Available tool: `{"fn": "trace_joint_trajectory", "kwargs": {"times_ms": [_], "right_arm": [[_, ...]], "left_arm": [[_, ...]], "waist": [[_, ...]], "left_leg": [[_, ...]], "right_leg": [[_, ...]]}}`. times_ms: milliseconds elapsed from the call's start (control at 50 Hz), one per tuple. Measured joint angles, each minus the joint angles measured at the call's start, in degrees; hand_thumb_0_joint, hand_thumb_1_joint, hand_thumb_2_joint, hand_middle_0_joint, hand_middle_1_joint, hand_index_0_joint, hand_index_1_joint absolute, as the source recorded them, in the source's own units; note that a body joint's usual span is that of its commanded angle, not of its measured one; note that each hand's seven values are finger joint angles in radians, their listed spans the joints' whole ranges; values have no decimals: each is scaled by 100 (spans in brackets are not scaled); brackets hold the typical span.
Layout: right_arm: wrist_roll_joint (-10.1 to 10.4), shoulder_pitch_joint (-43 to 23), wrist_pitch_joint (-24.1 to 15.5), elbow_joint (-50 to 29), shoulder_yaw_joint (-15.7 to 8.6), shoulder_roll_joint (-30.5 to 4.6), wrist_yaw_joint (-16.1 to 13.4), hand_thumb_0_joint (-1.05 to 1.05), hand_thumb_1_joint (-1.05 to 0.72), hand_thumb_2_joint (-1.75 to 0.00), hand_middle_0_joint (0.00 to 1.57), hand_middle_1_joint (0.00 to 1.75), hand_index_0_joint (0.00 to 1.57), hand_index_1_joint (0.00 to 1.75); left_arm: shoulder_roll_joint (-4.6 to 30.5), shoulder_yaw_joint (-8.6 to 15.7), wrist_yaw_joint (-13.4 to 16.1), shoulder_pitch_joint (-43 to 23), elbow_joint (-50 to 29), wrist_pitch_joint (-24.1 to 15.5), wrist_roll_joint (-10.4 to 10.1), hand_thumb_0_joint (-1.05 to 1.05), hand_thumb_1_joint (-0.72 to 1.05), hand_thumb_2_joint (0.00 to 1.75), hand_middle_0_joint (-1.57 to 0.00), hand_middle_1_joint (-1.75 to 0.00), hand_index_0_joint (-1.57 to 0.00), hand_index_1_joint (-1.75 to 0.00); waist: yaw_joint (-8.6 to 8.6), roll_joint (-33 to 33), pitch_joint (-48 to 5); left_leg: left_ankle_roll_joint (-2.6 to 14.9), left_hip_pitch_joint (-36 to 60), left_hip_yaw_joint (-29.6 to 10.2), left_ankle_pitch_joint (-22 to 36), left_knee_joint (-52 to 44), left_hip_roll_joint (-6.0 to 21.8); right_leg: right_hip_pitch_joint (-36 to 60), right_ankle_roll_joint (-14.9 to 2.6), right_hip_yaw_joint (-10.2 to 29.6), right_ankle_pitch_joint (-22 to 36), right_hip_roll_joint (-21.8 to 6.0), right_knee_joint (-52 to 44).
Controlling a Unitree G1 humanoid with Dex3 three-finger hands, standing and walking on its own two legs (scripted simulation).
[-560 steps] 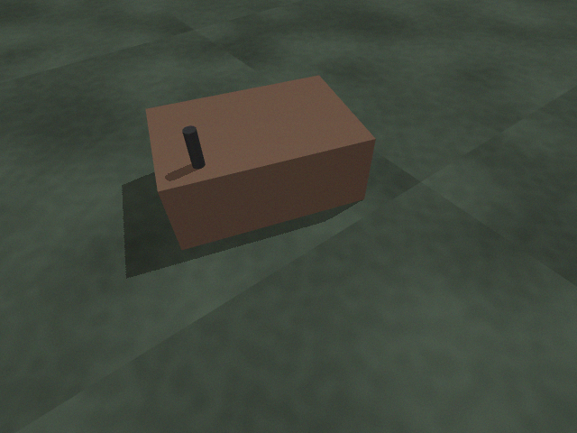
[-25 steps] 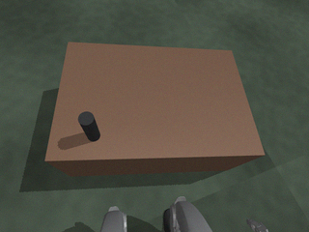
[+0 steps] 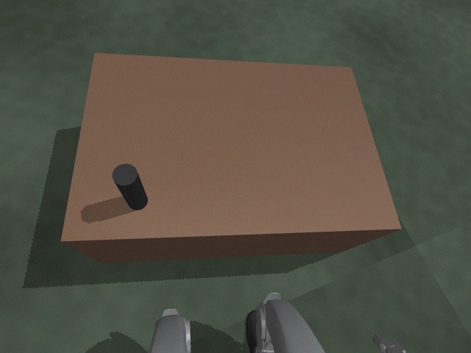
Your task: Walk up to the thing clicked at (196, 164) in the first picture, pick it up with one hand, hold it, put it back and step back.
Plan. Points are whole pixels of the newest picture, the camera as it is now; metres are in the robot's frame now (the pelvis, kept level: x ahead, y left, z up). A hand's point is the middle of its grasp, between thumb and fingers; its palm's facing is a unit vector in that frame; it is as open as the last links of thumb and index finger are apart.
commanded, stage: approach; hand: left
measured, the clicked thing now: (132, 189) +0.48 +0.20 -0.24
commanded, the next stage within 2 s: close in in 0.54 s
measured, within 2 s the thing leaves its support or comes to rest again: neither
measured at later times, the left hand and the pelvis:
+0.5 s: hand (53, 190) +0.45 +0.32 -0.14, palm faces +0.14 -0.99 +0.04, open 17.6 cm; pelvis -0.03 +0.00 -0.13, yaw -1 degrees
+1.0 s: hand (115, 206) +0.45 +0.23 -0.25, palm faces +0.12 -0.99 +0.01, open 17.7 cm; pelvis -0.08 -0.01 -0.26, yaw +0 degrees
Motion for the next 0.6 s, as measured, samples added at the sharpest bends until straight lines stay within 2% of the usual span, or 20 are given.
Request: {"fn": "trace_joint_trajectory", "kwargs": {"times_ms": [120, 180, 300, 360, 460, 520, 600], "right_arm": [[0, 15, -33, -26, 19, -24, 39, 0, -88, -89, 21, 30, 20, 30], [-10, -22, -69, -26, 43, -35, 86, 0, -88, -89, 21, 30, 20, 30], [-73, -220, -102, -95, 128, -92, 221, 0, -88, -89, 21, 30, 20, 30], [-137, -361, -97, -102, 155, -100, 286, 0, -88, -89, 21, 30, 20, 30], [-275, -579, -26, -86, 139, -36, 398, 0, -90, -90, 21, 30, 20, 30], [-339, -684, 33, -72, 126, 12, 472, 0, -91, -90, 21, 30, 20, 30], [-384, -768, 95, -53, 108, 62, 575, 0, -91, -90, 21, 30, 20, 30]], "left_arm": [[-85, -129, -1, -188, 168, -248, -216, -1, -55, 5, -9, -5, -6, -7], [-203, -156, -8, -299, 291, -581, -402, -1, -57, 4, -9, -5, -6, -7], [-431, -50, -68, -409, 525, -1380, -691, -1, -59, 3, -9, -6, -7, -8], [-510, 66, -83, -452, 638, -1695, -696, -1, -60, 4, -9, -7, -6, -8], [-654, 175, -37, -585, 533, -1955, -530, -1, -59, 4, -8, -7, -6, -9], [-756, 148, 29, -711, 412, -1975, -448, -1, -58, 4, -7, -7, -5, -9], [-961, -6, 193, -897, 361, -1961, -377, -1, -59, 4, -7, -8, -5, -9]], "waist": [[-10, 1, -29], [-36, -17, -49], [-185, -30, -183], [-272, -29, -270], [-357, -53, -297], [-381, -49, -282], [-396, -3, -287]], "left_leg": [[0, -159, -8, -20, 108, -11], [2, -410, -13, -67, 301, -22], [-4, -1387, -30, -312, 1134, -52], [-10, -2027, -49, -498, 1740, -72], [-36, -3023, -94, -781, 2764, -125], [-55, -3519, -124, -886, 3278, -161], [-70, -4066, -154, -958, 3845, -219]], "right_leg": [[-162, -4, 0, -26, -9, 117], [-423, -6, 9, -76, -20, 321], [-1439, -25, 48, -310, -47, 1181], [-2103, -17, 72, -483, -63, 1796], [-3135, -18, 108, -742, -102, 2832], [-3645, -20, 123, -833, -125, 3345], [-4202, -23, 147, -895, -161, 3911]]}}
